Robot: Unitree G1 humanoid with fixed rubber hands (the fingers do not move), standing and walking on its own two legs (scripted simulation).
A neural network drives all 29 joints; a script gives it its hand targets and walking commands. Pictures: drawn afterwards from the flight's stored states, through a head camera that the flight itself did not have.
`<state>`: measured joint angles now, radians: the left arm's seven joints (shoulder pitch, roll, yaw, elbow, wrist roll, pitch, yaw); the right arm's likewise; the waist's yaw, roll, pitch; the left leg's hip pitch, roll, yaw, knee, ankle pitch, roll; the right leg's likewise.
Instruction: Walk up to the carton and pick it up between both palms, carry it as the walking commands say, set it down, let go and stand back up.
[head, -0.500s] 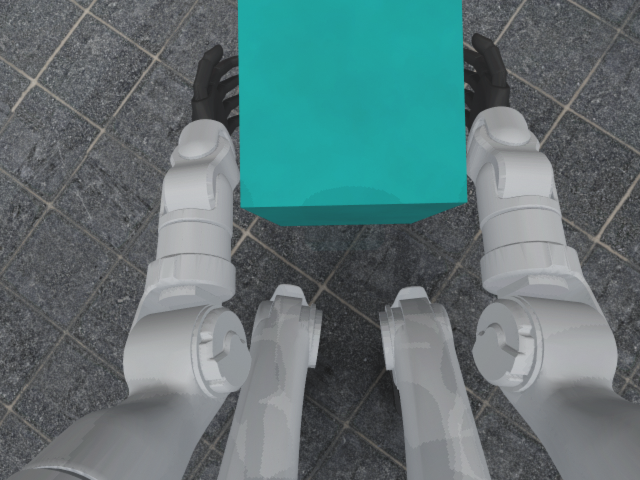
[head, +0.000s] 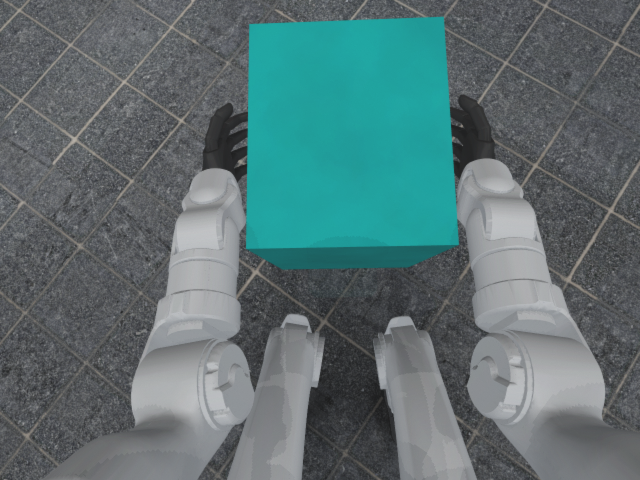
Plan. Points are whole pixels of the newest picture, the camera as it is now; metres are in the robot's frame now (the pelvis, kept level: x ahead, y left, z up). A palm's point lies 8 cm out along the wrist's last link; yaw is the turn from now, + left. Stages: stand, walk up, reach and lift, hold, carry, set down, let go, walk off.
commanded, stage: reach and lift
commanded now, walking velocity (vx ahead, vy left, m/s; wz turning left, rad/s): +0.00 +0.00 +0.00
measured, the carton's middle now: (345, 171) +0.49 +0.01 -0.13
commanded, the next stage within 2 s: none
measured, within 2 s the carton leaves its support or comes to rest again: neither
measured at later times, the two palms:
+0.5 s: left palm (200, 167) +0.44 +0.15 +0.01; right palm (502, 156) +0.45 -0.14 +0.01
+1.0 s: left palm (165, 156) +0.42 +0.16 +0.09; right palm (542, 143) +0.43 -0.14 +0.08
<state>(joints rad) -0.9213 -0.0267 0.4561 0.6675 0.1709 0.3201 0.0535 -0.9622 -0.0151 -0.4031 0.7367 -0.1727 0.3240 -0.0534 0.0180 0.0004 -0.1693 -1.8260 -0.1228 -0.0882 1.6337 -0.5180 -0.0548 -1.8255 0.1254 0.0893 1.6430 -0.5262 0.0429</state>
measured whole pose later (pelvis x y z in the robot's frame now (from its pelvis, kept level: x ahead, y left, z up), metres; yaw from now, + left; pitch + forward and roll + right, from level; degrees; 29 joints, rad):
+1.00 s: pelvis +0.04 +0.00 +0.13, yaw +0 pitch +29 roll +1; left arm -0.58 -0.11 0.41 0.61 0.20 0.26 0.03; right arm -0.62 0.08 -0.36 0.66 -0.19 0.26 -0.04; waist 0.02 -0.01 -0.18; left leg -1.20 -0.10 -0.12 1.13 -0.43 -0.03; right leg -1.20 0.11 0.13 1.14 -0.44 0.02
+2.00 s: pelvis +0.07 +0.00 +0.23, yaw +0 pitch +7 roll +0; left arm -0.33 -0.17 0.32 0.41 0.26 0.46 0.00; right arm -0.33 0.15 -0.31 0.44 -0.26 0.46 0.01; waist 0.02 0.00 -0.07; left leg -0.39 -0.07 -0.14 0.50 -0.22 -0.01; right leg -0.40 0.06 0.16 0.52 -0.23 0.01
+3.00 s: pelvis +0.08 +0.00 +0.24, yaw +0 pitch -7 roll +0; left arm -0.28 -0.16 0.25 0.24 0.26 0.74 -0.02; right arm -0.28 0.16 -0.26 0.26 -0.26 0.74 0.01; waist 0.00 0.00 0.01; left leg -0.06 -0.05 -0.14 0.38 -0.20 0.00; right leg -0.06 0.05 0.14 0.39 -0.21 0.00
